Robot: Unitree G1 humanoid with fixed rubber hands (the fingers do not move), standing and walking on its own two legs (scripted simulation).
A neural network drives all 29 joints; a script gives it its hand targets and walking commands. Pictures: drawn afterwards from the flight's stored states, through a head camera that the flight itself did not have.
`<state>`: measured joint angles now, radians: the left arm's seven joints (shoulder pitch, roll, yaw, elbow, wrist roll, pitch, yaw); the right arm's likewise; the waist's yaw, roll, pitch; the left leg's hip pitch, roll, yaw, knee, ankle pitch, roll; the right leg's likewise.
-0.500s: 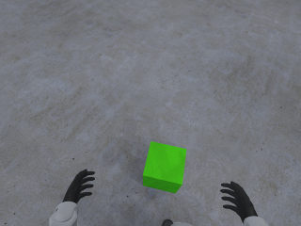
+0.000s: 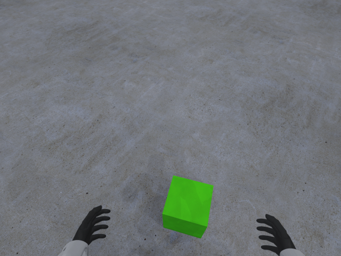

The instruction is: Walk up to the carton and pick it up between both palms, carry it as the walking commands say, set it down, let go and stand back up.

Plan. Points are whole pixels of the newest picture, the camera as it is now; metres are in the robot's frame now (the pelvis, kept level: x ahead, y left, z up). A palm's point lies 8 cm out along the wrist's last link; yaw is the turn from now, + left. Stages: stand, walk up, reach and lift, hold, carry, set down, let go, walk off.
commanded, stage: stand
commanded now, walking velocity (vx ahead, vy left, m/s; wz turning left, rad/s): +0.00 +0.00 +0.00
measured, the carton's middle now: (187, 207) +0.43 -0.05 -0.65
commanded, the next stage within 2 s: none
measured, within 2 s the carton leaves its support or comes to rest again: neither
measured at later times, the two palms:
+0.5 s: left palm out of the picture +0.11 +0.29 -0.07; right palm out of the picture +0.15 -0.28 -0.09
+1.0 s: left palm out of the picture +0.06 +0.31 -0.09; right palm out of the picture +0.10 -0.29 -0.09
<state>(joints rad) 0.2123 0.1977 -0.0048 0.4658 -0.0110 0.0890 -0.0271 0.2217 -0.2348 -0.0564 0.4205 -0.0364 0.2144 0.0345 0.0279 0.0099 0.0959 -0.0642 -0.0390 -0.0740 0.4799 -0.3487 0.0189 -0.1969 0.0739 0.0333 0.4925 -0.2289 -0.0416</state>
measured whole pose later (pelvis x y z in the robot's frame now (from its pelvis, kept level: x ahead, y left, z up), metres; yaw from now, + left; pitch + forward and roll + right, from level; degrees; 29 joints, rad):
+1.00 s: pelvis -0.01 +0.01 +0.00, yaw +2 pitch -3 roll +0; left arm 0.18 0.34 0.02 0.95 0.02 -0.02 0.00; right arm 0.24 -0.38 0.00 0.85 -0.03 -0.03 -0.02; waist 0.02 0.02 -0.03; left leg -0.09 -0.07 -0.10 0.43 -0.29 0.03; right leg -0.21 0.04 0.01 0.45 -0.19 -0.03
